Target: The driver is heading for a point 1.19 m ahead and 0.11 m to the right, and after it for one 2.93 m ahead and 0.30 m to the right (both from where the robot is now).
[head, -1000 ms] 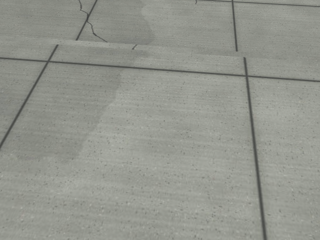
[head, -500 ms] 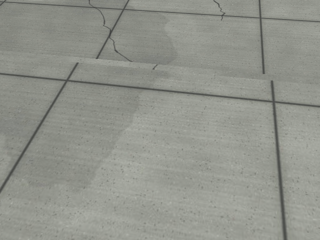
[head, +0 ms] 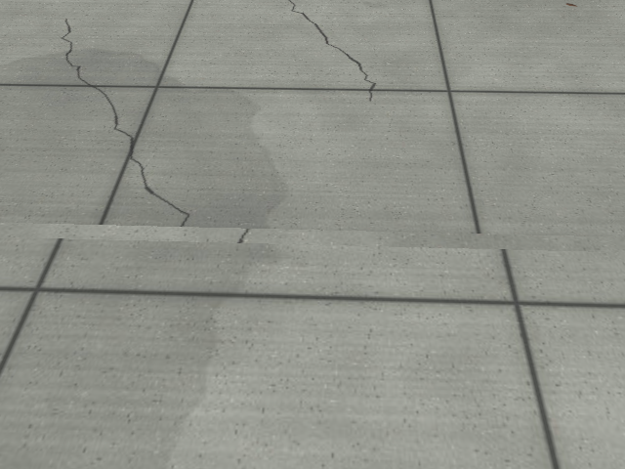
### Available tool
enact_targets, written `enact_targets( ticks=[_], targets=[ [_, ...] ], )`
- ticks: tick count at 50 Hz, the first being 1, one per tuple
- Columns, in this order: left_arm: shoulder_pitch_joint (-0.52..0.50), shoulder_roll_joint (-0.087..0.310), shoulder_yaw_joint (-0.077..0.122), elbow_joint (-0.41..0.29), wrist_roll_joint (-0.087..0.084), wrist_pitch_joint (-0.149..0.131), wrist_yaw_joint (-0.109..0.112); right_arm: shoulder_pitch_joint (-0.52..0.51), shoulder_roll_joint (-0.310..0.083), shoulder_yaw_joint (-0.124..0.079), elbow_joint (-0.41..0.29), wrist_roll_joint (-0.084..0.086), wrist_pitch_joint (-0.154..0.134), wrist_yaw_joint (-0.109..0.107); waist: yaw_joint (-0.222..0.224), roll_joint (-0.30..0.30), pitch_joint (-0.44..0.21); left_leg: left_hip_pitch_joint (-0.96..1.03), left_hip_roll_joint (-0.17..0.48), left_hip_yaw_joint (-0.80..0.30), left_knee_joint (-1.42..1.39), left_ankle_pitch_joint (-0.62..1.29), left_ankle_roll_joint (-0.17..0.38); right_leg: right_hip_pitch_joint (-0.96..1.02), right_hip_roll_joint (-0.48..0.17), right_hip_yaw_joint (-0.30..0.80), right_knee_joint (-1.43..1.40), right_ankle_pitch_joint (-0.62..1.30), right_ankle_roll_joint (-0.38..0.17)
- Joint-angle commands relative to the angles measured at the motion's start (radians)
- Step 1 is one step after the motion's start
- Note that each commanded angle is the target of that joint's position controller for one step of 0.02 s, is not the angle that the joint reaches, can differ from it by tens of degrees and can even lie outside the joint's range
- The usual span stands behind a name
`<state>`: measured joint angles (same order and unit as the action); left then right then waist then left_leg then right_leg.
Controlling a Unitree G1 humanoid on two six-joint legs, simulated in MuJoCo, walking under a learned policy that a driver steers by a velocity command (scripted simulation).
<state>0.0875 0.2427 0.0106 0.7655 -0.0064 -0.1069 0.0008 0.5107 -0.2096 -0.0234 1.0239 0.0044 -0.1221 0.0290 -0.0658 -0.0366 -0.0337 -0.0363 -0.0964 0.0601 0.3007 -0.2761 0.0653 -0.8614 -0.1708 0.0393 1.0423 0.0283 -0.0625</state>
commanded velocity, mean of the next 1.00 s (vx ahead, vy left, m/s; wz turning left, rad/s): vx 0.50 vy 0.00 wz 0.00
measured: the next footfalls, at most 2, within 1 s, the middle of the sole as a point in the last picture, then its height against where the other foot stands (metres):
right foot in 0.20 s outside the picture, level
left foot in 0.64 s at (283, 407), level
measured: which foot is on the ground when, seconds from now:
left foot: down 0.00-0.22, up 0.24-0.62, down 0.64-0.98, up 1.00-1.00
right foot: up 0.00-0.18, down 0.20-0.66, up 0.68-0.98, down 1.00-1.00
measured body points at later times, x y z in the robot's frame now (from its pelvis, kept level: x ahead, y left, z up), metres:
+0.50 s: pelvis +0.41 -0.05 +0.01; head +0.45 -0.05 +0.46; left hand +0.41 +0.21 -0.13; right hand +0.60 -0.29 -0.09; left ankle +0.56 +0.10 -0.68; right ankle +0.40 -0.13 -0.74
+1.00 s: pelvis +0.57 -0.03 +0.00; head +0.57 -0.04 +0.45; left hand +0.61 +0.25 -0.13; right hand +0.68 -0.29 -0.13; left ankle +0.66 +0.07 -0.73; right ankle +0.54 -0.14 -0.74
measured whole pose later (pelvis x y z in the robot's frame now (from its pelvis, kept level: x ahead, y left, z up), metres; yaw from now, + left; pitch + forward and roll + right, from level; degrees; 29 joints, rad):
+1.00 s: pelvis +0.57 -0.03 +0.00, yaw -1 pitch +2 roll +1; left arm 0.29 0.25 0.04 1.00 0.03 -0.03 0.02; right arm 0.21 -0.25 -0.06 0.87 0.04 -0.02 -0.02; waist 0.02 0.02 -0.07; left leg -0.39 -0.05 0.03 0.44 -0.16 0.03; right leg -0.24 -0.03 -0.05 0.50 -0.36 -0.08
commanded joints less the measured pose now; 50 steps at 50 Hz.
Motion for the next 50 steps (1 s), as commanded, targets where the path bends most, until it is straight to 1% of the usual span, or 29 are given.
enact_targets(
  ticks=[1, 5, 7, 9, 10, 11, 12, 13, 14, 15, 16, 18, 21, 24, 28, 31, 32, 33, 34, 35, 36, 38, 41, 42, 44, 46, 48, 49, 50],
  targets=[
    [-0.092, 0.028, -0.002, -0.067, -0.004, -0.020, -0.014, -0.065, -0.133, -0.012, -0.089, 0.015, -0.032, -0.023, 0.031, 0.024, 0.170, -0.262, 0.226, -0.126, -0.257, 0.162, 0.140, 0.176, 0.025, -0.052, -0.259, 0.235, 0.015],
    [-0.241, 0.035, -0.002, -0.127, -0.026, -0.034, -0.053, 0.025, -0.166, -0.014, -0.067, 0.019, -0.002, -0.036, -0.012, 0.037, 0.222, 0.023, 0.291, -0.097, -0.253, 0.274, 0.123, 0.150, 0.079, -0.070, -0.514, 0.206, 0.003],
    [-0.223, 0.067, 0.013, -0.146, -0.028, -0.039, -0.066, 0.020, -0.192, -0.020, -0.070, 0.003, 0.019, -0.038, 0.025, 0.085, 0.179, 0.167, 0.325, -0.084, -0.146, 0.634, 0.106, 0.189, 0.135, -0.104, -0.547, 0.085, -0.026],
    [-0.024, 0.145, 0.048, -0.118, -0.043, -0.028, -0.055, -0.001, -0.227, -0.029, -0.069, -0.037, 0.044, -0.037, 0.150, 0.186, 0.018, 0.267, 0.337, -0.073, 0.125, 1.128, 0.089, 0.391, 0.208, -0.138, -0.484, -0.070, -0.073],
    [0.215, 0.192, 0.072, -0.057, -0.047, -0.016, -0.042, -0.055, -0.225, -0.027, -0.084, -0.047, 0.056, -0.037, 0.277, 0.210, -0.104, 0.146, 0.309, -0.038, 0.406, 1.187, 0.064, 0.684, 0.207, -0.132, -0.472, -0.086, -0.103],
    [0.446, 0.283, 0.090, 0.003, -0.029, 0.001, -0.023, -0.058, -0.158, -0.004, -0.127, -0.058, 0.047, -0.037, 0.319, 0.063, -0.289, -0.172, 0.247, -0.043, 0.793, 0.835, 0.055, 1.090, -0.006, 0.149, -0.395, -0.262, -0.138],
    [0.477, 0.300, 0.097, 0.024, -0.001, -0.011, -0.040, 0.125, 0.033, 0.041, -0.112, 0.001, 0.008, -0.011, 0.180, -0.366, -0.483, -0.558, 0.001, -0.158, 1.198, -0.107, -0.011, 1.422, -0.230, 0.763, -0.644, -0.617, -0.338],
    [0.452, 0.183, 0.073, 0.044, 0.019, -0.013, -0.039, 0.038, -0.098, 0.015, -0.114, 0.043, -0.026, -0.010, 0.216, -0.248, -0.410, -0.657, 0.047, -0.268, 1.247, -0.152, 0.034, 1.381, -0.188, 0.825, -0.769, -0.531, -0.272],
    [0.357, 0.128, 0.057, 0.031, 0.030, -0.014, -0.036, -0.129, -0.160, 0.000, -0.170, 0.071, -0.036, -0.014, 0.202, -0.157, -0.220, -0.694, 0.092, -0.229, 1.251, -0.152, 0.040, 1.219, -0.166, 0.580, -0.725, -0.223, -0.229],
    [0.249, 0.119, 0.050, 0.020, 0.035, -0.022, -0.046, -0.206, -0.149, 0.006, -0.199, 0.049, -0.036, -0.022, 0.146, 0.048, -0.109, -0.637, 0.133, -0.198, 1.180, -0.122, 0.029, 0.986, -0.139, 0.417, -0.729, 0.127, -0.211],
    [0.187, 0.098, 0.045, 0.016, 0.037, -0.031, -0.051, -0.223, -0.144, -0.005, -0.203, 0.027, -0.024, -0.028, 0.097, 0.091, -0.064, -0.581, 0.172, -0.183, 1.097, -0.095, 0.014, 0.840, -0.106, 0.296, -0.724, 0.306, -0.200],
    [0.147, 0.059, 0.029, 0.038, 0.032, -0.037, -0.056, -0.167, -0.105, -0.006, -0.194, 0.020, 0.013, -0.028, 0.027, 0.041, -0.025, -0.491, 0.204, -0.168, 0.981, -0.078, -0.008, 0.695, -0.063, 0.173, -0.775, 0.448, -0.185],
    [0.151, 0.104, 0.034, 0.075, 0.018, -0.044, -0.035, -0.203, -0.071, 0.001, -0.216, 0.003, 0.033, -0.032, 0.004, 0.008, 0.022, -0.481, 0.197, -0.115, 0.763, 0.018, -0.048, 0.599, -0.023, 0.050, -0.822, 0.622, -0.187],
    [0.171, 0.138, 0.042, 0.086, 0.007, -0.027, -0.007, -0.337, -0.066, 0.011, -0.245, -0.011, 0.026, -0.023, 0.049, -0.012, 0.002, -0.401, 0.146, -0.049, 0.425, 0.312, -0.062, 0.596, 0.064, -0.068, -0.825, 0.543, -0.145],
    [0.222, 0.153, 0.044, 0.127, -0.006, -0.006, 0.006, -0.429, -0.118, -0.005, -0.273, -0.014, 0.023, -0.010, 0.085, -0.048, -0.003, -0.372, 0.124, -0.085, 0.240, 0.473, -0.039, 0.714, 0.017, -0.025, -0.779, 0.349, -0.113],
    [0.184, 0.146, 0.045, 0.140, -0.005, 0.018, 0.013, -0.326, -0.170, -0.031, -0.232, -0.033, 0.015, -0.005, 0.024, -0.028, -0.032, -0.279, 0.103, -0.079, 0.163, 0.459, 0.007, 0.770, 0.018, -0.010, -0.602, 0.314, -0.070],
    [0.211, 0.135, 0.042, 0.142, 0.004, 0.025, 0.013, -0.262, -0.206, -0.046, -0.203, -0.039, 0.012, -0.010, 0.016, 0.032, -0.071, -0.175, 0.116, -0.078, 0.141, 0.712, 0.021, 0.758, 0.088, -0.041, -0.461, 0.252, -0.031],
    [0.307, 0.089, 0.027, 0.149, 0.022, 0.024, 0.010, -0.229, -0.243, -0.049, -0.205, -0.056, 0.013, -0.015, 0.051, 0.159, -0.163, 0.046, 0.261, -0.213, 0.213, 1.121, 0.104, 0.609, 0.181, -0.072, -0.239, -0.042, 0.020],
    [0.460, -0.007, -0.006, 0.196, 0.014, 0.029, -0.003, -0.205, -0.177, -0.024, -0.201, -0.067, 0.025, -0.014, 0.077, 0.331, -0.295, 0.221, 0.464, -0.438, 0.217, 1.287, 0.286, 0.438, 0.233, -0.025, 0.037, -0.652, 0.071],
    [0.445, 0.067, 0.010, 0.208, -0.001, 0.040, -0.010, -0.205, -0.121, -0.009, -0.198, -0.038, 0.035, -0.004, 0.062, 0.247, -0.316, 0.162, 0.456, -0.500, 0.176, 1.073, 0.292, 0.408, 0.205, 0.061, 0.119, -0.740, 0.080],
    [0.354, 0.120, 0.027, 0.186, -0.009, 0.057, -0.007, -0.267, -0.121, -0.008, -0.207, -0.017, 0.042, -0.001, 0.064, 0.154, -0.230, 0.059, 0.423, -0.468, 0.142, 0.838, 0.256, 0.373, 0.171, 0.067, 0.144, -0.709, 0.089],
    [0.236, 0.124, 0.041, 0.160, -0.002, 0.097, 0.019, -0.385, -0.126, -0.006, -0.230, -0.018, 0.058, -0.009, 0.085, 0.073, -0.110, -0.176, 0.379, -0.425, 0.040, 0.413, 0.197, 0.384, 0.122, 0.049, 0.065, -0.601, 0.101],
    [0.237, 0.073, 0.034, 0.171, 0.006, 0.128, 0.044, -0.426, -0.144, -0.018, -0.226, -0.044, 0.079, -0.028, 0.107, 0.168, -0.078, -0.342, 0.287, -0.314, -0.038, 0.199, 0.149, 0.533, 0.133, -0.002, -0.149, -0.513, 0.104],
    [0.269, 0.065, 0.034, 0.188, 0.007, 0.126, 0.044, -0.392, -0.142, -0.022, -0.209, -0.036, 0.078, -0.033, 0.108, 0.166, -0.123, -0.340, 0.275, -0.305, -0.072, 0.003, 0.144, 0.579, 0.136, -0.015, -0.205, -0.476, 0.093],
    [0.286, 0.112, 0.050, 0.193, 0.003, 0.115, 0.034, -0.371, -0.238, -0.059, -0.205, 0.012, 0.083, -0.044, 0.110, 0.227, -0.132, -0.359, 0.304, -0.370, -0.168, -0.339, 0.138, 0.610, 0.165, -0.073, -0.233, -0.456, 0.056],
    [0.299, 0.105, 0.053, 0.209, 0.008, 0.101, 0.024, -0.411, -0.227, -0.064, -0.222, 0.026, 0.080, -0.053, 0.141, 0.232, -0.081, -0.442, 0.307, -0.371, -0.233, -0.420, 0.099, 0.680, 0.167, -0.103, -0.312, -0.440, 0.006],
    [0.414, 0.073, 0.046, 0.270, 0.039, 0.089, 0.023, -0.480, -0.192, -0.066, -0.250, 0.039, 0.083, -0.057, 0.209, 0.216, -0.040, -0.524, 0.232, -0.253, -0.221, -0.349, 0.009, 0.835, 0.190, -0.180, -0.514, -0.351, -0.041],
    [0.510, 0.067, 0.044, 0.318, 0.060, 0.083, 0.025, -0.541, -0.157, -0.064, -0.280, 0.040, 0.085, -0.059, 0.252, 0.150, 0.012, -0.598, 0.151, -0.156, -0.108, -0.297, -0.058, 0.914, 0.192, -0.185, -0.661, -0.353, -0.067],
    [0.572, 0.078, 0.048, 0.339, 0.054, 0.066, 0.029, -0.570, -0.069, -0.046, -0.303, 0.046, 0.086, -0.054, 0.253, -0.117, 0.038, -0.774, 0.065, -0.055, 0.295, -0.215, -0.077, 1.004, -0.004, 0.106, -0.810, -0.528, -0.103]
  ],
)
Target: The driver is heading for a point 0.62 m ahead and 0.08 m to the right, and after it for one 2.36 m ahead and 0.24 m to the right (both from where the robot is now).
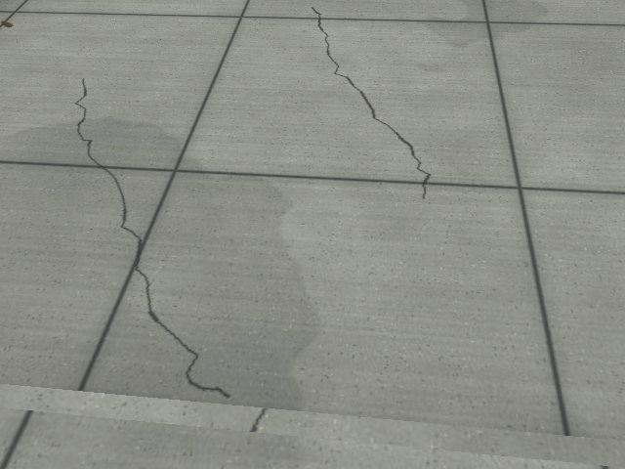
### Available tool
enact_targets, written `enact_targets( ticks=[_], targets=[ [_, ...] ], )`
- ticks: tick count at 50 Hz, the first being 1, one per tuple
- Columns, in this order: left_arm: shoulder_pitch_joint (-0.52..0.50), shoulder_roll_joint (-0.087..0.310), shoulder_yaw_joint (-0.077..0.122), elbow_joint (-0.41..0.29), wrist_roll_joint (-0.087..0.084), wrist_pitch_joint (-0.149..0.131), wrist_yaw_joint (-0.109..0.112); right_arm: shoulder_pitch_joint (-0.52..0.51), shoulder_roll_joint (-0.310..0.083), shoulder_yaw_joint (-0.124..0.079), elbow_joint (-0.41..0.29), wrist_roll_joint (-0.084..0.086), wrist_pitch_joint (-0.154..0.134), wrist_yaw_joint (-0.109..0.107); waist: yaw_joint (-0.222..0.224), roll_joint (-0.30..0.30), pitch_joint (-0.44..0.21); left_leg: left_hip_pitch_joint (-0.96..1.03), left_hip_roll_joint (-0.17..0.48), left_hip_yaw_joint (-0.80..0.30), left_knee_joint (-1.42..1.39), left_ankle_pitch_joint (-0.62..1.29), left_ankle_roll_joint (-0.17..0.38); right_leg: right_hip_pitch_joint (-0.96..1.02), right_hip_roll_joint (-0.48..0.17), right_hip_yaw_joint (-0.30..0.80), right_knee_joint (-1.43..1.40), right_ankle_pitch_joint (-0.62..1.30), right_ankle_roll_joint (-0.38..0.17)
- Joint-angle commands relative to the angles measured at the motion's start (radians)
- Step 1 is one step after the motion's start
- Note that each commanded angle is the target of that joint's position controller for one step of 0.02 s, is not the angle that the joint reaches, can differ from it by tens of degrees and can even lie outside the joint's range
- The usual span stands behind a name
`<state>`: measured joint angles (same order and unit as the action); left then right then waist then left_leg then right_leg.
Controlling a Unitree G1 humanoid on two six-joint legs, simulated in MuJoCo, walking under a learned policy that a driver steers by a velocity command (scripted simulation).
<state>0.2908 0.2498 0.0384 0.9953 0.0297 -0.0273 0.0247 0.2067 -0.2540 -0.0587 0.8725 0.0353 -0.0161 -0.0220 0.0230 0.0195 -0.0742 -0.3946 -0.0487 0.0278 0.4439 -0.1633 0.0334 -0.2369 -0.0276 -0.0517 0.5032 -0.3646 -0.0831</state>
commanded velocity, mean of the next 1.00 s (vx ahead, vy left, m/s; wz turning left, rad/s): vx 0.90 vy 0.00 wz -0.41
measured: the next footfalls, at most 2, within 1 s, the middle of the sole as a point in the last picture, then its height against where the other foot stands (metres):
left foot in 0.44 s outside the picture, level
right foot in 0.88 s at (365, 453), level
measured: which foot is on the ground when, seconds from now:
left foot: up 0.00-0.42, down 0.44-0.90, up 0.92-1.00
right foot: down 0.00-0.46, up 0.48-0.86, down 0.88-1.00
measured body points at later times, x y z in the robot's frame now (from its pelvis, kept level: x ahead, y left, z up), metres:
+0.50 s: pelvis +0.21 +0.09 -0.02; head +0.25 +0.09 +0.43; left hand +0.13 +0.33 -0.16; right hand +0.43 -0.15 -0.11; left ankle +0.29 +0.21 -0.74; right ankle +0.00 -0.09 -0.68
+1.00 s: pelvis +0.55 +0.03 -0.06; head +0.55 +0.02 +0.39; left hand +0.68 +0.28 -0.18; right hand +0.62 -0.28 -0.14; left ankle +0.53 +0.23 -0.62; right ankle +0.56 -0.02 -0.74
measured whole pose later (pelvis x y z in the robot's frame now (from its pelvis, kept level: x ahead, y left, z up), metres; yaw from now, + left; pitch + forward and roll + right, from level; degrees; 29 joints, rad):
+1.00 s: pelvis +0.55 +0.03 -0.06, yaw -25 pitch -3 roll +0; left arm 0.43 0.28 0.10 0.82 -0.01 -0.06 -0.07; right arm 0.11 -0.25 -0.06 0.78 0.06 -0.14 0.00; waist 0.05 0.01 0.04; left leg -0.43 0.05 -0.10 1.53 -0.43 0.09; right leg -0.44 0.08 -0.09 0.95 -0.44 -0.15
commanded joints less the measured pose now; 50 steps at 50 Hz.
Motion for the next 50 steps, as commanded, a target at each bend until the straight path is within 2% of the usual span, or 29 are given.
enact_targets(
  ticks=[1, 2, 3, 6, 9, 14, 17, 19, 21, 22, 23, 24, 25, 27, 28, 30, 35, 37, 39, 40, 41, 43, 44, 45, 46, 47, 48, 49, 50],
  targets=[
    [0.219, 0.121, 0.027, 0.039, -0.022, -0.033, 0.005, -0.214, 0.010, -0.002, -0.156, 0.019, -0.036, 0.013, 0.069, -0.296, 0.143, -0.574, 0.025, -0.044, 0.388, -0.192, -0.001, 0.294, -0.359, 0.545, -0.347, -0.331, -0.130],
    [0.124, 0.145, 0.034, -0.003, -0.017, -0.055, 0.008, -0.175, -0.029, -0.008, -0.153, 0.010, -0.056, 0.024, 0.021, -0.247, 0.180, -0.642, 0.062, -0.136, 0.488, -0.123, 0.030, 0.214, -0.408, 0.658, -0.411, -0.472, -0.177],
    [0.056, 0.131, 0.034, -0.035, -0.024, -0.078, 0.009, -0.139, -0.059, -0.015, -0.139, 0.004, -0.067, 0.030, -0.017, -0.194, 0.192, -0.647, 0.088, -0.156, 0.526, -0.033, 0.038, 0.211, -0.375, 0.599, -0.411, -0.389, -0.145],
    [0.098, 0.092, 0.025, -0.041, -0.038, -0.093, -0.007, -0.155, -0.067, -0.025, -0.123, -0.030, -0.071, 0.033, -0.001, -0.135, 0.124, -0.540, 0.108, -0.081, 0.527, 0.109, -0.004, 0.197, -0.270, 0.365, -0.403, -0.156, -0.076],
    [0.197, 0.071, 0.015, -0.022, -0.037, -0.092, -0.005, -0.205, -0.024, -0.018, -0.134, -0.016, -0.063, 0.036, 0.036, -0.152, 0.138, -0.478, 0.115, -0.034, 0.464, 0.183, -0.028, 0.180, -0.234, 0.256, -0.420, -0.028, -0.074],
    [0.261, 0.115, 0.023, -0.020, -0.041, -0.081, 0.003, -0.337, -0.004, -0.002, -0.172, 0.007, -0.075, 0.062, 0.094, -0.178, 0.209, -0.364, 0.109, 0.021, 0.242, 0.195, -0.031, 0.187, -0.247, 0.167, -0.447, 0.045, -0.080],
    [0.295, 0.110, 0.028, -0.008, -0.054, -0.068, 0.002, -0.380, -0.008, 0.003, -0.193, 0.011, -0.085, 0.081, 0.102, -0.182, 0.260, -0.300, 0.110, 0.021, 0.149, 0.124, -0.008, 0.206, -0.273, 0.154, -0.430, 0.068, -0.090],
    [0.283, 0.118, 0.036, -0.009, -0.059, -0.056, 0.000, -0.355, -0.028, -0.001, -0.197, 0.012, -0.096, 0.093, 0.065, -0.193, 0.268, -0.195, 0.095, 0.013, 0.096, 0.049, 0.006, 0.195, -0.293, 0.179, -0.395, 0.102, -0.101],
    [0.217, 0.146, 0.043, -0.028, -0.050, -0.052, -0.004, -0.144, -0.104, -0.038, -0.150, 0.019, -0.099, 0.082, -0.079, -0.198, 0.153, 0.111, 0.046, 0.032, 0.091, -0.043, 0.033, 0.131, -0.268, 0.145, -0.168, 0.445, -0.087],
    [0.159, 0.126, 0.034, -0.058, -0.038, -0.055, -0.008, 0.115, -0.170, -0.071, -0.078, 0.023, -0.096, 0.065, -0.207, -0.150, -0.021, 0.475, 0.090, -0.023, 0.149, -0.044, 0.055, -0.047, -0.205, 0.089, 0.147, 0.541, -0.049],
    [0.182, 0.023, 0.011, -0.108, -0.020, -0.068, -0.013, 0.306, -0.281, -0.095, -0.036, -0.003, -0.083, 0.041, -0.235, 0.137, -0.247, 0.854, 0.332, -0.342, 0.103, -0.352, 0.093, -0.360, -0.094, 0.054, 0.578, 0.178, -0.003],
    [0.205, -0.043, -0.002, -0.152, -0.080, -0.105, -0.006, 0.312, -0.273, -0.080, -0.048, -0.035, -0.094, 0.055, -0.196, 0.365, -0.359, 0.872, 0.464, -0.790, -0.137, -0.691, 0.161, -0.533, 0.008, 0.191, 0.830, -0.138, -0.004],
    [0.127, 0.034, 0.025, -0.167, -0.116, -0.112, 0.002, 0.221, -0.171, -0.052, -0.047, -0.035, -0.101, 0.061, -0.179, 0.260, -0.186, 0.735, 0.464, -0.740, -0.197, -0.646, 0.122, -0.640, -0.031, 0.224, 0.959, -0.063, -0.010],
    [0.054, 0.017, 0.031, -0.184, -0.093, -0.095, 0.007, 0.122, -0.070, -0.026, -0.023, -0.032, -0.101, 0.066, -0.121, 0.100, -0.014, 0.487, 0.420, -0.439, -0.156, -0.356, 0.068, -0.645, -0.116, 0.188, 0.958, 0.085, -0.019],
    [0.069, -0.002, 0.037, -0.184, -0.081, -0.077, 0.002, 0.062, -0.016, -0.013, -0.012, -0.047, -0.098, 0.069, -0.075, 0.111, 0.038, 0.373, 0.362, -0.300, -0.153, -0.223, 0.046, -0.591, -0.147, 0.186, 0.907, 0.161, -0.021],
    [0.113, -0.042, 0.038, -0.190, -0.098, -0.030, -0.020, 0.007, 0.020, -0.007, 0.007, -0.053, -0.097, 0.065, -0.017, 0.138, 0.083, 0.255, 0.327, -0.134, -0.186, -0.099, 0.028, -0.514, -0.180, 0.173, 0.867, 0.194, -0.025],
    [-0.010, 0.002, 0.045, -0.271, -0.068, 0.014, -0.014, 0.015, -0.029, -0.013, 0.042, -0.064, -0.105, 0.034, 0.009, 0.039, 0.246, 0.185, 0.311, 0.071, -0.281, 0.093, 0.046, -0.599, -0.165, 0.161, 0.679, 0.348, -0.008],
    [-0.114, 0.035, 0.049, -0.317, -0.062, 0.002, -0.043, 0.042, -0.078, -0.021, 0.044, -0.064, -0.107, 0.012, -0.012, -0.021, 0.281, 0.211, 0.294, 0.145, -0.317, 0.132, 0.038, -0.606, -0.141, 0.121, 0.496, 0.464, -0.018],
    [-0.160, 0.033, 0.049, -0.340, -0.053, -0.015, -0.080, 0.071, -0.127, -0.031, 0.047, -0.067, -0.112, -0.005, -0.024, -0.050, 0.243, 0.247, 0.273, 0.229, -0.305, 0.219, 0.022, -0.492, -0.109, 0.012, 0.409, 0.542, -0.032],
    [-0.094, 0.050, 0.061, -0.328, -0.048, -0.018, -0.093, 0.073, -0.165, -0.039, 0.053, -0.069, -0.116, -0.013, 0.010, -0.024, 0.201, 0.302, 0.316, 0.224, -0.251, 0.419, 0.018, -0.437, -0.114, 0.016, 0.486, 0.563, -0.051],
    [0.052, 0.122, 0.090, -0.294, -0.055, -0.026, -0.099, -0.031, -0.179, -0.037, -0.003, -0.079, -0.117, -0.013, 0.104, -0.010, 0.127, 0.203, 0.255, 0.296, -0.136, 0.685, 0.006, -0.177, -0.035, -0.092, 0.505, 0.591, -0.054],
    [0.346, 0.230, 0.147, -0.214, -0.070, -0.003, -0.087, -0.132, -0.246, -0.054, -0.066, -0.035, -0.119, -0.023, 0.273, 0.102, -0.010, 0.042, 0.272, 0.280, 0.277, 1.274, 0.030, 0.294, 0.083, -0.184, 0.703, 0.364, -0.078],
    [0.584, 0.306, 0.188, -0.161, -0.070, 0.022, -0.062, -0.255, -0.266, -0.063, -0.100, 0.004, -0.129, -0.005, 0.425, 0.085, -0.046, -0.158, 0.275, 0.220, 0.694, 1.233, 0.035, 0.583, 0.073, -0.129, 0.645, 0.239, -0.142],
    [0.595, 0.241, 0.169, -0.142, -0.057, 0.032, -0.053, -0.344, -0.171, -0.051, -0.107, 0.044, -0.151, 0.024, 0.454, -0.181, 0.100, -0.310, 0.057, 0.191, 1.283, 0.272, -0.019, 0.528, -0.012, 0.005, 0.267, 0.279, -0.260],
    [0.392, 0.134, 0.086, -0.154, -0.028, -0.008, -0.072, -0.167, -0.012, -0.008, -0.166, 0.029, -0.191, 0.044, 0.164, -0.465, 0.208, -0.472, -0.005, 0.006, 1.403, -0.394, 0.027, 0.344, 0.010, 0.209, 0.100, 0.436, -0.263],
    [0.200, 0.052, 0.036, -0.244, -0.039, -0.038, -0.089, 0.004, -0.006, 0.001, -0.176, -0.004, -0.197, 0.040, -0.027, -0.344, 0.112, -0.352, 0.042, -0.137, 1.298, -0.425, 0.093, 0.190, -0.065, 0.361, 0.095, 0.543, -0.257],
    [0.147, 0.068, 0.049, -0.254, -0.030, -0.051, -0.110, 0.003, -0.031, -0.010, -0.189, 0.034, -0.179, 0.042, -0.073, -0.165, 0.090, -0.381, 0.013, -0.104, 1.234, -0.331, 0.083, 0.067, -0.193, 0.584, -0.108, 0.246, -0.321],
    [0.039, 0.077, 0.045, -0.288, -0.045, -0.071, -0.118, -0.033, -0.079, -0.022, -0.187, 0.041, -0.138, 0.027, -0.102, 0.052, 0.135, -0.372, 0.072, -0.117, 1.105, -0.271, 0.078, -0.092, -0.224, 0.663, -0.170, -0.013, -0.287],
    [-0.062, 0.120, 0.052, -0.310, -0.044, -0.089, -0.115, -0.004, -0.055, -0.012, -0.185, 0.043, -0.098, 0.018, -0.151, -0.002, 0.161, -0.358, 0.122, -0.151, 1.053, -0.271, 0.060, -0.254, -0.278, 0.689, -0.112, -0.057, -0.296]
  ],
)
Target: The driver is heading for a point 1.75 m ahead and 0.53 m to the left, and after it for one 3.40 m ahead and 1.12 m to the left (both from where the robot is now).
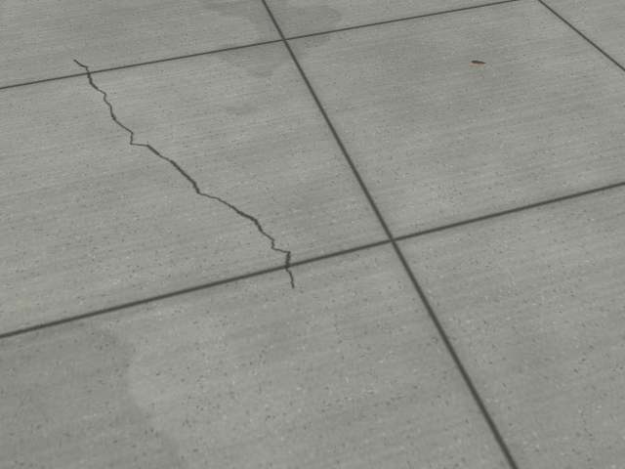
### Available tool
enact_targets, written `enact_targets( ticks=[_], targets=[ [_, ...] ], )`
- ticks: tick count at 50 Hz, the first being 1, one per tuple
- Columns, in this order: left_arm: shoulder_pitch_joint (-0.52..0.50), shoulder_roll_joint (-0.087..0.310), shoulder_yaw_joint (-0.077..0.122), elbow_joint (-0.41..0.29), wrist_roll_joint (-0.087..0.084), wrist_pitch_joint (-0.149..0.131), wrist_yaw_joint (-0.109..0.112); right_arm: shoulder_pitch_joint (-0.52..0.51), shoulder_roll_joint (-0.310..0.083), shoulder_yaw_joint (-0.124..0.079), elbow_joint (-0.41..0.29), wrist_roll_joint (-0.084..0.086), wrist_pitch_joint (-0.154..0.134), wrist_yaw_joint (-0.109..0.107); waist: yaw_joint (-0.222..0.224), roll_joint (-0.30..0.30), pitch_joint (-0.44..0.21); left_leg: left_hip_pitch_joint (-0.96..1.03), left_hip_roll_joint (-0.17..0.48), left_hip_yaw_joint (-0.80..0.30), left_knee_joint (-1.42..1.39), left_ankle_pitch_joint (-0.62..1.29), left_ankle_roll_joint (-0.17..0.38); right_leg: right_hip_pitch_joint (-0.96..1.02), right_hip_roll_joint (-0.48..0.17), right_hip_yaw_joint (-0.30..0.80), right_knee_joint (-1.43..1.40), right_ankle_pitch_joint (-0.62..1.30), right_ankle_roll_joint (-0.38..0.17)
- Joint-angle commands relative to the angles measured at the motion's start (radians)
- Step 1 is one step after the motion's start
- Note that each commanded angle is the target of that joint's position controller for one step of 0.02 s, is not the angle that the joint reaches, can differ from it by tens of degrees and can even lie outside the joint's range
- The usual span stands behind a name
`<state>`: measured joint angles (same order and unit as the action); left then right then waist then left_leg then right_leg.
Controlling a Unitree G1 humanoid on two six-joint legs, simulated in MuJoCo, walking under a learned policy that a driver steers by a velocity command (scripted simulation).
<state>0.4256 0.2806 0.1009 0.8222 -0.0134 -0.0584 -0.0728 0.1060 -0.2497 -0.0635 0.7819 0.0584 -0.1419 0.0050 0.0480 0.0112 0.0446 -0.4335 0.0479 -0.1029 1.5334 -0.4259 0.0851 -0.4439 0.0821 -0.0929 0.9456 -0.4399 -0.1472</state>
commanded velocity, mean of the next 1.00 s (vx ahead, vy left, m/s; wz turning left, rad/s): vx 1.00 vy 0.00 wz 0.42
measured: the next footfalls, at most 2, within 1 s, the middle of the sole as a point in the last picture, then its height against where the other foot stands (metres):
left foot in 0.38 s outside the picture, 0.18 m lower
right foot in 0.72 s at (300, 346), level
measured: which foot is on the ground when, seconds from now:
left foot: up 0.00-0.36, down 0.38-0.74, up 0.76-1.00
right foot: down 0.00-0.38, up 0.40-0.70, down 0.72-1.00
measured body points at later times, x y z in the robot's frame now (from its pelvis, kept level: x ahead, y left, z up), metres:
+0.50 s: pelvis +0.43 +0.12 -0.15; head +0.46 +0.12 +0.30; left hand +0.49 +0.39 -0.25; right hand +0.53 -0.12 -0.29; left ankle +0.44 +0.18 -0.86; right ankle +0.37 -0.07 -0.68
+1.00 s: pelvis +0.87 +0.24 -0.12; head +0.89 +0.25 +0.33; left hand +0.67 +0.42 -0.25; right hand +1.21 +0.20 -0.16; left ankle +0.92 +0.44 -0.81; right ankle +0.86 +0.10 -0.86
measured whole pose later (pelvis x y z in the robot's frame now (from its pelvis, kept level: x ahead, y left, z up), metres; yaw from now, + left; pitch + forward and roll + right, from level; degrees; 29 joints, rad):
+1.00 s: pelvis +0.87 +0.24 -0.12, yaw +27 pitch +1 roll -1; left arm 0.59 0.23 0.07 0.86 -0.03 -0.09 -0.01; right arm -0.02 -0.25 -0.03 0.61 0.00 -0.13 0.03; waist 0.13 0.01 0.00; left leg -0.62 0.03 -0.08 0.78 -0.20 0.03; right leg -0.09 0.07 0.15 0.39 -0.32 -0.04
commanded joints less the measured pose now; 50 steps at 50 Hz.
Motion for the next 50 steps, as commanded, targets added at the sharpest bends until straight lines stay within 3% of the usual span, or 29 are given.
enact_targets(
  ticks=[1, 3, 4, 6, 7, 13, 15, 17, 18, 19, 20, 21, 22, 23, 24, 26, 27, 29, 33, 35, 36, 37, 38, 39, 40, 41, 42, 45, 50],
  targets=[
    [-0.235, 0.075, -0.018, -0.149, 0.004, -0.074, -0.005, 0.110, -0.058, 0.001, -0.075, 0.001, 0.063, -0.009, -0.168, 0.091, 0.053, -0.283, 0.071, -0.044, -0.098, -0.001, -0.017, -0.157, -0.382, 0.684, -0.491, 0.060, -0.199],
    [-0.120, 0.130, 0.000, -0.101, 0.041, -0.083, 0.038, 0.126, -0.029, 0.006, -0.050, -0.035, 0.080, 0.000, -0.119, 0.111, -0.035, -0.256, 0.081, -0.053, -0.199, 0.240, -0.036, -0.118, -0.337, 0.519, -0.404, 0.140, -0.161],
    [-0.078, 0.079, -0.009, -0.090, 0.036, -0.092, 0.062, 0.048, -0.081, -0.013, -0.066, -0.024, 0.075, 0.014, -0.085, 0.102, -0.040, -0.324, 0.088, -0.122, -0.384, 0.471, -0.008, -0.039, -0.267, 0.411, -0.349, 0.023, -0.084],
    [-0.028, 0.073, -0.011, -0.077, 0.029, -0.098, 0.105, -0.084, -0.054, -0.006, -0.104, -0.042, 0.067, 0.036, -0.025, -0.025, -0.016, -0.261, 0.031, -0.035, -0.649, 0.817, -0.020, -0.074, -0.217, 0.233, -0.349, -0.089, -0.057],
    [0.024, 0.053, -0.021, -0.065, 0.030, -0.096, 0.116, -0.121, -0.045, -0.003, -0.116, -0.052, 0.062, 0.049, -0.002, -0.022, -0.039, -0.228, 0.005, -0.003, -0.709, 0.926, -0.019, -0.051, -0.212, 0.184, -0.319, -0.091, -0.046],
    [0.163, -0.006, -0.023, -0.016, 0.014, -0.078, 0.118, -0.261, -0.032, -0.004, -0.147, -0.037, 0.052, 0.101, 0.095, -0.071, 0.073, -0.394, -0.042, 0.072, -0.889, 0.925, 0.011, 0.289, -0.274, 0.091, -0.147, 0.106, 0.025],
    [0.079, 0.016, -0.024, -0.038, 0.008, -0.068, 0.116, -0.193, -0.040, -0.006, -0.123, -0.020, 0.048, 0.115, 0.045, -0.107, 0.094, -0.345, -0.012, 0.113, -0.933, 0.844, 0.013, 0.318, -0.319, 0.087, -0.076, 0.291, 0.040],
    [-0.063, 0.040, -0.015, -0.052, -0.012, -0.075, 0.114, 0.072, -0.082, -0.031, -0.036, -0.029, 0.057, 0.110, -0.091, -0.168, 0.012, 0.016, -0.006, 0.175, -0.972, 0.778, 0.054, 0.194, -0.335, 0.021, 0.127, 0.710, 0.059],
    [-0.125, 0.043, -0.015, -0.052, -0.019, -0.088, 0.107, 0.309, -0.147, -0.064, 0.043, -0.045, 0.066, 0.102, -0.201, -0.140, -0.080, 0.287, -0.024, 0.200, -0.970, 0.751, 0.095, 0.128, -0.302, -0.010, 0.402, 0.887, 0.063],
    [-0.275, 0.059, -0.007, -0.073, -0.013, -0.100, 0.093, 0.602, -0.168, -0.080, 0.132, -0.053, 0.075, 0.093, -0.394, 0.036, -0.129, 0.615, 0.024, 0.130, -1.114, 0.890, 0.205, -0.094, -0.159, -0.091, 0.983, 0.497, 0.107],
    [-0.400, -0.025, -0.026, -0.161, 0.027, -0.124, 0.084, 0.655, -0.135, -0.056, 0.182, -0.074, 0.083, 0.078, -0.389, 0.313, -0.036, 0.731, -0.003, 0.095, -0.970, 0.997, 0.185, -0.441, -0.038, -0.077, 1.225, -0.206, 0.108],
    [-0.180, -0.072, -0.052, -0.241, -0.007, -0.135, 0.077, 0.551, -0.137, -0.040, 0.128, -0.082, 0.070, 0.066, -0.170, 0.383, -0.155, 0.931, 0.045, -0.215, -0.837, 0.888, 0.288, -0.674, -0.061, 0.154, 1.111, -0.212, 0.122],
    [-0.158, -0.059, -0.071, -0.255, -0.006, -0.155, 0.074, 0.515, -0.113, -0.046, 0.087, -0.056, 0.074, 0.056, -0.173, 0.209, -0.319, 0.974, 0.121, -0.415, -0.945, 0.509, 0.360, -0.694, -0.077, 0.228, 1.003, -0.179, 0.106],
    [-0.165, 0.006, -0.053, -0.286, -0.044, -0.168, 0.069, 0.411, -0.177, -0.063, 0.046, -0.049, 0.063, 0.039, -0.100, 0.092, -0.309, 0.884, 0.219, -0.670, -1.158, 0.039, 0.386, -0.735, -0.102, 0.265, 0.729, -0.017, 0.103],
    [-0.240, 0.042, -0.033, -0.270, -0.029, -0.140, 0.092, 0.240, -0.160, -0.053, -0.001, -0.052, 0.063, 0.015, -0.020, -0.071, -0.172, 0.563, 0.218, -0.717, -1.249, -0.061, 0.350, -0.636, -0.147, 0.251, 0.554, 0.087, 0.144],
    [-0.225, 0.059, -0.028, -0.229, 0.006, -0.090, 0.117, 0.096, -0.122, -0.035, -0.071, -0.076, 0.038, 0.004, 0.036, -0.104, -0.050, 0.169, 0.228, -0.733, -1.238, 0.134, 0.375, -0.475, -0.205, 0.308, 0.363, 0.071, 0.230],
    [-0.271, 0.075, -0.023, -0.253, 0.017, -0.078, 0.124, 0.087, -0.093, -0.026, -0.084, -0.065, 0.030, -0.003, 0.036, -0.111, 0.000, 0.026, 0.175, -0.647, -1.252, 0.187, 0.343, -0.389, -0.223, 0.306, 0.187, 0.091, 0.252],
    [-0.407, 0.025, -0.044, -0.290, 0.042, -0.082, 0.107, 0.142, -0.129, -0.041, -0.062, -0.023, 0.038, -0.036, -0.017, -0.031, -0.017, -0.116, 0.013, -0.397, -1.247, 0.262, 0.259, -0.103, -0.178, 0.221, -0.137, 0.298, 0.234],
    [-0.480, 0.006, -0.037, -0.300, -0.005, -0.094, 0.075, 0.303, -0.108, -0.043, -0.022, -0.004, 0.057, -0.036, -0.097, 0.025, -0.046, 0.015, -0.045, -0.315, -1.168, 0.276, 0.175, 0.128, -0.063, 0.127, -0.402, 0.525, 0.207],
    [-0.349, 0.060, -0.003, -0.274, -0.012, -0.103, 0.074, 0.323, -0.096, -0.041, -0.020, -0.016, 0.062, -0.026, -0.014, 0.044, -0.146, 0.162, -0.054, -0.272, -0.975, 0.576, 0.113, 0.293, -0.039, 0.115, -0.442, 0.460, 0.148],
    [-0.144, 0.098, 0.017, -0.239, -0.014, -0.104, 0.073, 0.242, -0.109, -0.038, -0.049, -0.040, 0.059, -0.012, 0.117, 0.083, -0.245, 0.113, -0.067, -0.226, -0.772, 0.717, 0.071, 0.505, -0.076, 0.137, -0.357, 0.399, 0.110],
    [0.141, 0.176, 0.030, -0.187, -0.017, -0.092, 0.083, 0.172, -0.049, -0.014, -0.095, -0.081, 0.049, 0.003, 0.227, -0.012, -0.391, -0.040, -0.113, -0.154, -0.401, 0.529, 0.038, 0.779, -0.224, 0.356, -0.332, 0.175, 0.052],
    [0.160, 0.246, 0.040, -0.130, 0.015, -0.102, 0.059, 0.389, 0.052, 0.012, -0.103, 0.006, 0.041, 0.008, 0.069, -0.514, -0.484, -0.322, -0.204, -0.114, -0.057, -0.057, -0.006, 0.935, -0.491, 1.040, -0.609, -0.213, -0.158],
    [0.085, 0.131, 0.018, -0.149, 0.005, -0.095, 0.058, 0.343, -0.018, 0.011, -0.080, 0.018, 0.044, 0.002, 0.087, -0.361, -0.290, -0.479, -0.111, -0.107, -0.030, -0.029, 0.017, 0.864, -0.450, 1.110, -0.659, -0.460, -0.145],
    [0.033, 0.067, 0.002, -0.144, 0.008, -0.083, 0.063, 0.180, -0.041, 0.011, -0.116, -0.001, 0.041, 0.009, 0.101, -0.210, -0.123, -0.519, -0.084, -0.080, -0.055, 0.020, 0.030, 0.715, -0.395, 0.923, -0.655, -0.340, -0.117],
    [0.008, 0.070, -0.002, -0.129, 0.017, -0.079, 0.054, 0.050, -0.026, 0.015, -0.150, -0.032, 0.031, 0.008, 0.082, -0.036, -0.012, -0.468, -0.059, -0.037, -0.129, 0.043, 0.035, 0.541, -0.331, 0.787, -0.668, -0.108, -0.096],
    [-0.020, 0.057, -0.009, -0.120, 0.015, -0.079, 0.048, 0.012, -0.018, 0.016, -0.175, -0.058, 0.019, 0.006, 0.042, -0.040, -0.011, -0.414, -0.035, -0.036, -0.235, 0.067, 0.035, 0.455, -0.296, 0.707, -0.666, 0.033, -0.095],
    [-0.040, 0.008, -0.031, -0.106, -0.011, -0.073, 0.042, 0.008, -0.010, 0.020, -0.193, -0.057, 0.015, 0.013, -0.037, -0.100, -0.024, -0.292, -0.001, -0.004, -0.471, 0.057, -0.006, 0.342, -0.222, 0.594, -0.701, 0.178, -0.106],
    [-0.049, 0.128, 0.005, -0.116, -0.025, -0.059, 0.077, -0.150, -0.028, 0.034, -0.227, -0.050, -0.003, 0.033, -0.037, -0.073, 0.008, 0.115, -0.061, 0.062, -0.878, 0.399, -0.089, 0.013, -0.203, 0.481, -0.762, 0.256, -0.088]
  ],
)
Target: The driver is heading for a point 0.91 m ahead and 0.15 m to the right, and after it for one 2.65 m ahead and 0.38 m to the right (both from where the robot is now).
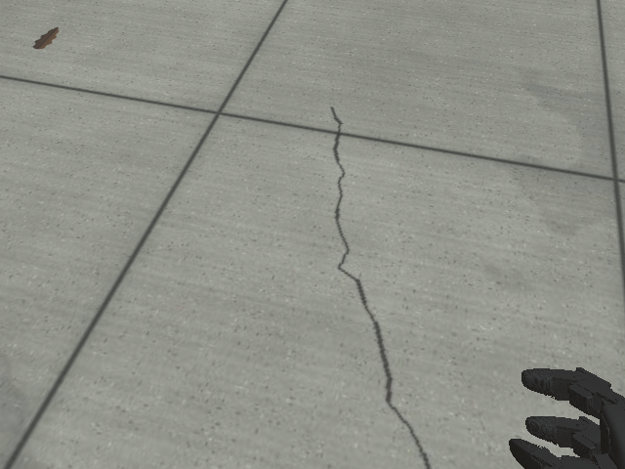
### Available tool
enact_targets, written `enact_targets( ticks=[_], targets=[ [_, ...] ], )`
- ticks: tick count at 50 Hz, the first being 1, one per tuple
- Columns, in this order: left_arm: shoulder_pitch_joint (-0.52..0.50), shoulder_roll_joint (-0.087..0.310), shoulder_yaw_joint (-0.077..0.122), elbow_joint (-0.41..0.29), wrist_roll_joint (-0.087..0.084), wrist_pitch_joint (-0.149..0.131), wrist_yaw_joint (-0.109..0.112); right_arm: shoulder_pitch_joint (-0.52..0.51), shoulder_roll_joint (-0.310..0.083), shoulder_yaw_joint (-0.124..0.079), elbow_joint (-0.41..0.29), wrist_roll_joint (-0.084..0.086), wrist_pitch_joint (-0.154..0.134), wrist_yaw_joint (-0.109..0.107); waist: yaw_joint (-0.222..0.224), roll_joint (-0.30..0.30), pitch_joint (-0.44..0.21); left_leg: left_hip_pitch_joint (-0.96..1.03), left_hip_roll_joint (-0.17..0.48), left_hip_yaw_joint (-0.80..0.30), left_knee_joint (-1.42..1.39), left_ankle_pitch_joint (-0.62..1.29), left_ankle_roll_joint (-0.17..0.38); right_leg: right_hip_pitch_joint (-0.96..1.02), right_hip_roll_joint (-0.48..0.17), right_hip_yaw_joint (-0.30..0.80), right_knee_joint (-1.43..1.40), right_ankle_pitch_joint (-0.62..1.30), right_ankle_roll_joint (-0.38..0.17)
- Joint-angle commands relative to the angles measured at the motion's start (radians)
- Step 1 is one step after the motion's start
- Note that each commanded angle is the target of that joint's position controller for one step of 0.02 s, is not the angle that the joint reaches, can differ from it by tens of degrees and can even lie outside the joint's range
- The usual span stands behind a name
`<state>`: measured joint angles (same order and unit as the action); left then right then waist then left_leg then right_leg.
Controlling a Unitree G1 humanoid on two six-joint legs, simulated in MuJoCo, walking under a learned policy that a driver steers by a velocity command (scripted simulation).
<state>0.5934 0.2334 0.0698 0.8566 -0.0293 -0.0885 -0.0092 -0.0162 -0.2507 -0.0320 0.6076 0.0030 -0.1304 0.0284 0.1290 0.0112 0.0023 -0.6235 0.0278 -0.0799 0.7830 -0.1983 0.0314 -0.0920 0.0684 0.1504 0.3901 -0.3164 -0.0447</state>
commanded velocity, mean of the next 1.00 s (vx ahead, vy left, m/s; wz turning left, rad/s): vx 0.94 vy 0.00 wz -0.21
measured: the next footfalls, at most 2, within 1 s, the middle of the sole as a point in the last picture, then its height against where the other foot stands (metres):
left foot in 0.12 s outside the picture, level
right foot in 0.54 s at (474, 428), level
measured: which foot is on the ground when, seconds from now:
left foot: up 0.00-0.10, down 0.12-0.54, up 0.56-0.98, down 1.00-1.00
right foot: down 0.00-0.12, up 0.14-0.52, down 0.54-1.00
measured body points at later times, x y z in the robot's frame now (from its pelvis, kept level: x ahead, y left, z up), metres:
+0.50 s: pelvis +0.43 -0.06 -0.04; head +0.45 -0.09 +0.41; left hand +0.77 +0.05 -0.07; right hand +0.28 -0.31 -0.18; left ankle +0.25 +0.17 -0.73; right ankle +0.59 -0.22 -0.71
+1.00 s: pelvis +0.85 -0.24 -0.04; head +0.86 -0.24 +0.41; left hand +0.97 +0.01 -0.16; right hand +0.93 -0.53 -0.13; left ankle +1.04 -0.25 -0.73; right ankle +0.60 -0.23 -0.70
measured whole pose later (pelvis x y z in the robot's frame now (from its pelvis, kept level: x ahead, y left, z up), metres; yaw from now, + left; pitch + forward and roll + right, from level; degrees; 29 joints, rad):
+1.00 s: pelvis +0.85 -0.24 -0.04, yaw -14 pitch -2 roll -3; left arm 0.35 0.26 0.05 0.79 -0.01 -0.07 0.04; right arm 0.16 -0.29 -0.05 0.73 0.03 -0.05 0.07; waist 0.01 0.05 0.06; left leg -0.57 -0.03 0.11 0.62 0.16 0.11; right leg 0.16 0.03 -0.27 0.63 -0.41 0.02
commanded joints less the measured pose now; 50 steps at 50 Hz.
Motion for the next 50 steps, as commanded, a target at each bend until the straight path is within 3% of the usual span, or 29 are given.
enact_targets(
  ticks=[1, 3, 5, 6, 7, 8, 9, 11, 12, 14, 16, 21, 23, 25, 26, 27, 28, 29, 30, 31, 32, 34, 38, 41, 44, 46, 48, 49, 50],
  targets=[
    [-0.198, 0.177, 0.038, -0.147, -0.014, -0.028, 0.014, -0.026, -0.049, -0.007, -0.052, 0.013, -0.014, 0.007, -0.121, -0.084, 0.053, 0.367, -0.041, 0.026, -0.162, 0.210, -0.040, -0.344, -0.199, 0.247, -0.208, 0.117, -0.178],
    [-0.158, 0.154, 0.031, -0.136, -0.021, -0.021, 0.015, -0.010, -0.094, -0.030, -0.048, 0.019, -0.012, -0.005, -0.141, -0.083, 0.040, 0.446, -0.048, 0.022, -0.232, 0.169, -0.030, -0.284, -0.192, 0.240, -0.135, 0.171, -0.140],
    [-0.161, 0.146, 0.027, -0.138, -0.011, -0.017, 0.011, 0.162, -0.153, -0.068, -0.020, 0.014, -0.015, -0.022, -0.248, -0.079, -0.078, 0.688, -0.025, 0.017, -0.236, 0.117, 0.007, -0.300, -0.124, 0.170, 0.170, 0.420, -0.075],
    [-0.193, 0.108, 0.011, -0.172, 0.016, -0.018, 0.008, 0.406, -0.215, -0.090, 0.012, 0.007, -0.009, -0.039, -0.359, -0.011, -0.243, 0.972, 0.143, -0.148, -0.219, -0.067, 0.063, -0.459, -0.081, 0.108, 0.506, 0.325, -0.039],
    [-0.047, -0.002, -0.025, -0.199, -0.035, -0.026, 0.013, 0.496, -0.288, -0.098, 0.041, -0.013, 0.000, -0.028, -0.282, 0.327, -0.425, 1.194, 0.407, -0.696, -0.397, -0.476, 0.216, -0.698, -0.015, 0.035, 0.871, -0.185, -0.006],
    [-0.066, 0.054, -0.022, -0.186, -0.067, -0.019, 0.029, 0.461, -0.223, -0.088, 0.047, -0.001, 0.007, -0.023, -0.285, 0.325, -0.318, 1.116, 0.413, -0.835, -0.493, -0.661, 0.220, -0.842, -0.089, 0.008, 1.021, -0.137, -0.008],
    [-0.175, 0.090, -0.014, -0.194, -0.053, -0.012, 0.033, 0.417, -0.154, -0.074, 0.056, 0.009, 0.014, -0.028, -0.294, 0.228, -0.154, 1.003, 0.378, -0.675, -0.501, -0.536, 0.193, -0.910, -0.125, -0.027, 1.071, -0.065, -0.006],
    [-0.304, 0.084, -0.007, -0.214, -0.005, 0.002, 0.027, 0.341, -0.087, -0.054, 0.085, -0.020, 0.026, -0.024, -0.240, 0.028, -0.002, 0.747, 0.292, -0.383, -0.517, -0.176, 0.155, -0.837, -0.185, -0.049, 1.028, -0.001, -0.012],
    [-0.297, 0.057, -0.008, -0.231, -0.012, 0.015, 0.016, 0.302, -0.064, -0.048, 0.100, -0.035, 0.025, -0.023, -0.186, 0.084, 0.026, 0.662, 0.282, -0.298, -0.528, -0.088, 0.154, -0.800, -0.214, -0.034, 1.007, 0.011, -0.013],
    [-0.327, 0.019, -0.016, -0.257, -0.030, 0.048, 0.002, 0.249, -0.020, -0.041, 0.121, -0.014, 0.022, -0.015, -0.141, 0.089, 0.071, 0.567, 0.270, -0.139, -0.564, 0.050, 0.129, -0.796, -0.258, -0.032, 0.961, -0.019, -0.013],
    [-0.371, 0.021, -0.024, -0.293, -0.017, 0.060, -0.009, 0.202, -0.050, -0.047, 0.127, -0.005, 0.018, -0.022, -0.109, 0.057, 0.104, 0.511, 0.275, -0.024, -0.606, 0.167, 0.117, -0.816, -0.277, -0.036, 0.892, 0.052, 0.002],
    [-0.517, 0.074, -0.026, -0.330, 0.005, 0.045, -0.053, 0.223, -0.187, -0.074, 0.149, 0.000, 0.008, -0.040, -0.135, -0.046, 0.125, 0.477, 0.172, 0.268, -0.675, 0.321, 0.046, -0.562, -0.194, -0.205, 0.476, 0.418, -0.030],
    [-0.535, 0.111, -0.011, -0.345, 0.000, 0.041, -0.060, 0.292, -0.252, -0.083, 0.162, -0.003, 0.015, -0.037, -0.121, 0.015, 0.081, 0.579, 0.194, 0.285, -0.583, 0.789, 0.039, -0.436, -0.101, -0.282, 0.414, 0.372, -0.068],
    [-0.396, 0.177, 0.021, -0.330, -0.009, 0.046, -0.057, 0.331, -0.305, -0.090, 0.175, -0.002, 0.035, -0.038, -0.008, 0.095, -0.014, 0.649, 0.243, 0.269, -0.324, 1.210, 0.061, -0.234, -0.016, -0.298, 0.396, 0.206, -0.123],
    [-0.159, 0.234, 0.058, -0.262, -0.009, 0.058, -0.041, 0.300, -0.303, -0.082, 0.176, -0.003, 0.043, -0.038, 0.126, 0.081, -0.119, 0.555, 0.238, 0.257, -0.078, 1.247, 0.061, 0.076, -0.004, -0.269, 0.312, 0.244, -0.168],
    [0.004, 0.288, 0.078, -0.200, -0.014, 0.075, -0.015, 0.300, -0.247, -0.061, 0.179, -0.004, 0.041, -0.039, 0.182, -0.037, -0.161, 0.294, 0.137, 0.239, 0.349, 0.589, 0.022, 0.392, -0.086, -0.114, 0.294, 0.228, -0.184],
    [-0.120, 0.381, 0.064, -0.235, 0.023, 0.049, -0.016, 0.524, -0.052, 0.001, 0.136, 0.012, 0.012, -0.020, -0.067, -0.405, -0.333, -0.051, -0.032, 0.103, 0.770, -0.353, 0.014, 0.629, -0.376, 0.485, 0.140, -0.061, -0.316],
    [-0.077, 0.268, 0.050, -0.251, 0.031, 0.038, -0.024, 0.436, -0.187, -0.020, 0.155, 0.066, -0.020, -0.012, 0.049, -0.228, -0.459, -0.081, -0.025, -0.095, 0.801, -0.276, 0.055, 0.584, -0.420, 0.649, -0.048, -0.355, -0.302],
    [-0.099, 0.247, 0.038, -0.234, 0.041, 0.020, -0.027, 0.285, -0.202, -0.027, 0.113, 0.101, -0.023, -0.014, 0.052, -0.135, -0.239, -0.139, -0.009, -0.068, 0.779, -0.235, 0.056, 0.401, -0.419, 0.561, -0.117, -0.327, -0.268],
    [-0.169, 0.241, 0.035, -0.212, 0.036, 0.000, -0.032, 0.235, -0.160, -0.014, 0.092, 0.088, -0.018, -0.023, -0.013, 0.005, -0.094, -0.139, 0.044, -0.067, 0.688, -0.174, 0.054, 0.202, -0.404, 0.457, -0.139, -0.225, -0.236],
    [-0.250, 0.192, 0.022, -0.209, 0.046, -0.015, -0.033, 0.243, -0.144, -0.014, 0.109, 0.059, -0.001, -0.028, -0.070, 0.024, -0.043, -0.087, 0.093, -0.067, 0.623, -0.109, 0.051, 0.061, -0.374, 0.344, -0.128, -0.140, -0.208],
    [-0.324, 0.118, 0.003, -0.203, 0.058, -0.038, -0.037, 0.351, -0.134, -0.025, 0.161, 0.054, 0.053, -0.024, -0.146, -0.037, 0.000, 0.016, 0.149, -0.082, 0.574, -0.020, 0.035, -0.117, -0.329, 0.168, -0.161, -0.030, -0.166],
    [-0.319, 0.114, 0.009, -0.153, 0.048, -0.053, -0.019, 0.263, -0.083, -0.020, 0.158, 0.052, 0.091, -0.019, -0.138, -0.025, 0.100, -0.091, 0.152, -0.074, 0.417, 0.157, 0.014, -0.138, -0.250, -0.144, -0.248, 0.266, -0.058],
    [-0.309, 0.104, 0.004, -0.142, 0.055, -0.057, 0.006, 0.171, -0.085, -0.021, 0.133, 0.045, 0.074, -0.003, -0.117, -0.020, 0.133, -0.101, 0.089, 0.028, 0.206, 0.361, 0.014, -0.096, -0.178, -0.315, -0.287, 0.434, -0.003],
    [-0.298, 0.145, 0.006, -0.135, 0.051, -0.043, 0.044, 0.096, -0.060, -0.014, 0.102, 0.010, 0.053, 0.033, -0.104, 0.005, 0.154, 0.002, 0.018, 0.178, -0.049, 0.509, 0.021, -0.050, -0.177, -0.404, -0.224, 0.756, 0.050],
    [-0.266, 0.208, 0.019, -0.133, 0.043, -0.021, 0.071, 0.131, -0.079, -0.026, 0.088, 0.015, 0.044, 0.059, -0.124, -0.044, 0.077, 0.119, -0.067, 0.262, -0.130, 0.523, 0.023, 0.055, -0.199, -0.416, -0.069, 1.068, 0.077],
    [-0.341, 0.272, 0.040, -0.163, 0.022, 0.007, 0.081, 0.359, -0.157, -0.065, 0.121, 0.031, 0.071, 0.056, -0.250, -0.139, -0.051, 0.358, -0.135, 0.281, -0.095, 0.380, 0.045, 0.075, -0.236, -0.392, 0.186, 1.343, 0.084],
    [-0.422, 0.270, 0.043, -0.185, 0.018, 0.009, 0.071, 0.584, -0.243, -0.104, 0.168, 0.028, 0.098, 0.039, -0.373, -0.138, -0.128, 0.596, -0.116, 0.201, -0.073, 0.347, 0.090, -0.025, -0.243, -0.361, 0.442, 1.291, 0.080],
    [-0.500, 0.191, 0.026, -0.190, -0.009, -0.004, 0.035, 0.697, -0.247, -0.110, 0.201, 0.025, 0.121, 0.007, -0.440, 0.048, -0.099, 0.719, -0.039, 0.092, -0.258, 0.501, 0.153, -0.151, -0.107, -0.373, 0.890, 0.573, 0.109]
  ],
)
Keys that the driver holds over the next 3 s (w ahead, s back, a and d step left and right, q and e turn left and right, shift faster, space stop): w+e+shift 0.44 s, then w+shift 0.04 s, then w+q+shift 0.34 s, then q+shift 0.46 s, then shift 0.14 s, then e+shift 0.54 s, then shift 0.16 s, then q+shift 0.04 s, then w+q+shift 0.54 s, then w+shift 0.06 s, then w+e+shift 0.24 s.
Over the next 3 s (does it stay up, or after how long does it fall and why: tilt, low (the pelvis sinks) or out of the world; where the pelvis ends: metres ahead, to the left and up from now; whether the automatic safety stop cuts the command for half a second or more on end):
stays up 1.54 -0.27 -0.01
